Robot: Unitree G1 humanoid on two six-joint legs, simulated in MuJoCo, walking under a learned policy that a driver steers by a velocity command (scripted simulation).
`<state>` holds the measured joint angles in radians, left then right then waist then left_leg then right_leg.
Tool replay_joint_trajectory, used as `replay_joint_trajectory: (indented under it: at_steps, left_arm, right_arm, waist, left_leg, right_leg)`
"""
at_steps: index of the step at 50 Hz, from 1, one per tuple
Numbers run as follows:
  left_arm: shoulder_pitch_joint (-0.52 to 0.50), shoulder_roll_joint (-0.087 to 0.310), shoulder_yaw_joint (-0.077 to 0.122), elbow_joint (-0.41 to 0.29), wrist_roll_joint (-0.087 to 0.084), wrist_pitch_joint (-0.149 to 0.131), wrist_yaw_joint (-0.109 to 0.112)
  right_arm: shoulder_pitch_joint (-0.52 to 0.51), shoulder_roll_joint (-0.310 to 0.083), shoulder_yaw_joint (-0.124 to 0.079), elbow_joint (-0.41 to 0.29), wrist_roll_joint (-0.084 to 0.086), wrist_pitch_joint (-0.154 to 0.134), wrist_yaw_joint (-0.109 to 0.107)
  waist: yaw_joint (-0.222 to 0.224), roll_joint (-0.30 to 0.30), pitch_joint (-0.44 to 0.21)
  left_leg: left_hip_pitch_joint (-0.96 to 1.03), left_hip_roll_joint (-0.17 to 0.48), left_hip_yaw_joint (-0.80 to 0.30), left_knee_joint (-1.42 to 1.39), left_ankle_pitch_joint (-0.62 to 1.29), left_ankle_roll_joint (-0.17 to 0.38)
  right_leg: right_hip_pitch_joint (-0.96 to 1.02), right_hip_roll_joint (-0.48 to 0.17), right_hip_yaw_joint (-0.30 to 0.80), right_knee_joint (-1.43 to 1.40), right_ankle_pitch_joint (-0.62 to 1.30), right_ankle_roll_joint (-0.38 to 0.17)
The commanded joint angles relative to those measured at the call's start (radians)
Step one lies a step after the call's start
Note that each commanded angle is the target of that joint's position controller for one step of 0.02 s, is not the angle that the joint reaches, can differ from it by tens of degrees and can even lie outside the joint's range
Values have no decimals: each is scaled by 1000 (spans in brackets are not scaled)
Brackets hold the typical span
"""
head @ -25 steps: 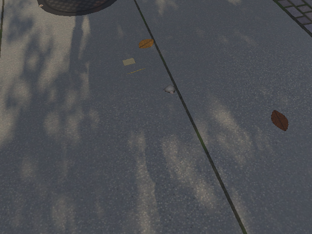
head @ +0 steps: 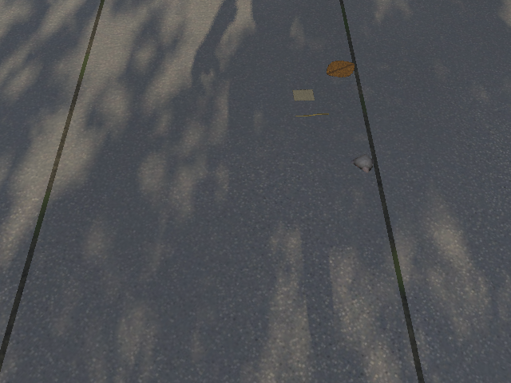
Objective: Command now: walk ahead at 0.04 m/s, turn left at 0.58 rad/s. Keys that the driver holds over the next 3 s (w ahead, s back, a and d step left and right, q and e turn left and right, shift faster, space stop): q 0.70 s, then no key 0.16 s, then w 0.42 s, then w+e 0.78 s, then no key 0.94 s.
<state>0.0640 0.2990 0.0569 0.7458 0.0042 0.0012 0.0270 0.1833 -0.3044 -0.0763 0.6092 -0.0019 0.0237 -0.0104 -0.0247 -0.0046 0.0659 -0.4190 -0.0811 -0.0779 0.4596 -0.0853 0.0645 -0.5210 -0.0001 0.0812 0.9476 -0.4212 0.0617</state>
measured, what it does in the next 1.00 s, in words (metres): steps on the spot, turning left: right foot, then left foot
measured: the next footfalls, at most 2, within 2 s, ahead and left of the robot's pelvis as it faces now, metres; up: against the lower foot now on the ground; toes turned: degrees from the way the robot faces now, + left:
right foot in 0.18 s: +0.09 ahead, -0.16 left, +0.00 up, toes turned +12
left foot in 0.62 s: +0.00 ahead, +0.09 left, +0.00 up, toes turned +25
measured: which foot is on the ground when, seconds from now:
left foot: down 0.00-0.18, up 0.20-0.60, down 0.62-1.00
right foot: up 0.00-0.16, down 0.18-0.62, up 0.64-1.00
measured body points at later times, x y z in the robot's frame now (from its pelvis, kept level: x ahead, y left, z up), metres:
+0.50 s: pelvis +0.02 -0.05 +0.01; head +0.06 -0.05 +0.46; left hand +0.06 +0.26 -0.09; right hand +0.25 -0.27 -0.09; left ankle -0.03 +0.09 -0.68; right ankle +0.06 -0.16 -0.73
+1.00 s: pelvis +0.01 -0.01 +0.01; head +0.02 +0.00 +0.45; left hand -0.01 +0.30 -0.10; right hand +0.29 -0.16 -0.08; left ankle -0.04 +0.08 -0.73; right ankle +0.08 -0.13 -0.71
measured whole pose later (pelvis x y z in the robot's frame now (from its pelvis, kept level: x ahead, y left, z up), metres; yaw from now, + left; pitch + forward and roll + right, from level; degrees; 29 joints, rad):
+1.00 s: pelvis +0.01 -0.01 +0.01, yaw +31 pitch +1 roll +0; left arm 0.18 0.30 0.06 0.76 -0.02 0.00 0.00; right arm 0.18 -0.28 -0.04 0.64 0.00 0.02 -0.01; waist -0.01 -0.01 0.00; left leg -0.25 -0.07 -0.09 0.48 -0.25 0.05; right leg -0.35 -0.02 0.01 0.70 -0.38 0.04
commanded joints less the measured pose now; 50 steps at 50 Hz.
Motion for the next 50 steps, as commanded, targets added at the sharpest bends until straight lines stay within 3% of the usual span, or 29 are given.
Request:
replay_joint_trajectory:
  at_steps: [1,6,8,9,10,11,12,13,14,15,18,20,22,27,29,30,31,32,33,34,36,37,39,43,46,48,50]
  left_arm:
    - [74,76,20,-28,-1,0,3]
    - [60,88,28,-39,-9,-15,-13]
    - [108,88,35,-25,-10,-26,-22]
    - [141,110,45,-16,-4,-28,-22]
    - [170,181,62,-21,15,-24,-16]
    - [137,246,75,-20,46,-17,-16]
    - [70,188,61,-61,51,-24,-11]
    - [15,136,47,-77,36,-25,-2]
    - [-12,112,40,-87,19,-24,3]
    - [-10,102,36,-87,5,-22,7]
    - [51,108,35,-79,10,-7,17]
    - [97,132,44,-70,13,2,21]
    - [100,161,55,-70,9,8,16]
    - [83,200,73,-65,-13,8,-6]
    - [60,199,74,-60,-33,6,-9]
    - [86,173,68,-45,-39,3,-10]
    - [130,127,57,-33,-18,-1,-15]
    - [107,53,26,-85,46,-4,-20]
    - [11,111,43,-111,23,-9,-9]
    - [-9,144,55,-110,-4,-4,-3]
    - [22,146,62,-79,0,4,9]
    - [47,145,63,-71,7,7,9]
    - [81,124,58,-57,1,6,3]
    - [52,82,35,-65,-3,8,-3]
    - [38,96,31,-76,-13,-2,-19]
    - [30,110,32,-82,-22,-18,-29]
    - [52,101,30,-74,-27,-41,-38]
  right_arm:
    - [-28,-175,-56,-82,4,-3,-20]
    - [-31,-165,-55,-88,5,15,-16]
    - [-47,-160,-53,-93,16,23,-18]
    - [-33,-146,-49,-91,22,26,-20]
    - [-1,-97,-35,-93,17,26,-19]
    - [-20,-109,-43,-128,26,15,-17]
    - [5,-184,-66,-105,6,5,-16]
    - [34,-202,-78,-74,12,9,-12]
    - [63,-177,-74,-46,13,21,-15]
    - [71,-155,-69,-40,10,30,-16]
    - [2,-104,-48,-71,28,35,-9]
    - [-51,-90,-38,-96,28,34,-5]
    - [-65,-77,-28,-110,22,33,3]
    - [-45,-94,-32,-115,24,43,20]
    - [7,-91,-38,-98,24,47,27]
    - [45,-106,-47,-83,22,47,23]
    - [88,-170,-68,-78,23,44,12]
    - [90,-283,-85,-107,14,37,-5]
    - [117,-253,-75,-110,-26,11,9]
    - [76,-223,-63,-99,-25,-8,13]
    - [-27,-161,-43,-97,9,-13,0]
    - [-56,-149,-34,-100,12,-11,-6]
    - [-60,-131,-22,-95,-1,-10,-14]
    - [-47,-130,-17,-69,-5,-9,-18]
    - [1,-152,-21,-39,1,-9,-8]
    - [16,-159,-17,-18,4,-14,0]
    - [20,-162,-14,-3,13,-19,4]
  waist:
    - [27,120,-220]
    - [11,170,-185]
    - [41,173,-179]
    - [51,151,-177]
    - [37,-7,-186]
    - [10,-306,-114]
    - [7,-226,-104]
    - [-17,-154,-103]
    - [-24,-118,-98]
    - [-14,-113,-91]
    - [34,-134,-80]
    - [71,-157,-98]
    - [81,-169,-117]
    - [70,-190,-132]
    - [27,-175,-137]
    - [11,-139,-147]
    - [11,19,-173]
    - [39,347,-171]
    - [-56,257,-245]
    - [-32,174,-187]
    - [16,122,-138]
    - [33,129,-140]
    - [44,132,-169]
    - [17,144,-154]
    - [-23,178,-114]
    - [-29,183,-61]
    - [-13,149,-41]
  left_leg:
    - [141,229,-297,-144,4,168]
    - [134,212,-391,-139,-166,135]
    - [114,185,-400,-101,-164,105]
    - [67,148,-377,-60,-206,68]
    - [-49,65,-273,129,-385,9]
    - [-215,-81,-55,362,-510,-44]
    - [-209,-8,-97,567,-486,-78]
    - [-201,-1,-89,649,-425,-91]
    - [-203,6,-71,702,-378,-111]
    - [-232,15,-64,757,-337,-128]
    - [-253,46,8,694,-285,-160]
    - [-251,75,25,591,-291,-174]
    - [-180,101,51,486,-316,-171]
    - [5,96,128,251,-299,-124]
    - [114,78,155,62,-174,-76]
    - [222,60,145,-42,-77,-42]
    - [401,149,-7,-89,171,9]
    - [532,415,-371,-45,597,167]
    - [440,484,-443,-87,505,316]
    - [398,420,-349,-107,392,276]
    - [344,322,-241,-107,259,172]
    - [305,301,-210,-106,299,164]
    - [285,280,-176,-109,316,164]
    - [282,267,-179,-110,191,159]
    - [227,267,-259,-192,-319,174]
    - [204,283,-321,-218,-464,175]
    - [181,284,-344,-209,-506,167]
  right_leg:
    - [80,16,4,-101,71,13]
    - [139,35,8,-270,83,-11]
    - [235,40,-15,-443,164,-39]
    - [320,-2,1,-539,215,-65]
    - [419,-207,179,-621,193,-139]
    - [345,-372,426,-702,290,-283]
    - [310,-399,423,-688,349,-324]
    - [306,-344,311,-658,385,-285]
    - [323,-284,221,-638,394,-245]
    - [351,-269,179,-628,417,-240]
    - [412,-237,72,-634,472,-257]
    - [488,-260,58,-627,504,-273]
    - [494,-280,29,-619,530,-279]
    - [449,-315,-30,-585,595,-268]
    - [421,-307,-68,-518,578,-225]
    - [365,-280,-110,-449,510,-173]
    - [206,-213,-197,-270,319,-85]
    - [-113,-68,-234,39,-243,16]
    - [-152,-23,-66,208,-285,24]
    - [-163,-44,-32,260,-205,14]
    - [-161,-63,-18,211,-50,8]
    - [-118,-52,-27,211,5,18]
    - [-50,-36,-41,183,68,30]
    - [27,-44,-41,-52,92,31]
    - [79,-28,-73,-179,66,6]
    - [90,-21,-81,-246,20,-22]
    - [150,-13,-95,-342,35,-59]
Over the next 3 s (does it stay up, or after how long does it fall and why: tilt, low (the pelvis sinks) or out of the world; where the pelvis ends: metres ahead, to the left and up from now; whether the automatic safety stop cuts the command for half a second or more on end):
stays up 0.68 0.25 0.00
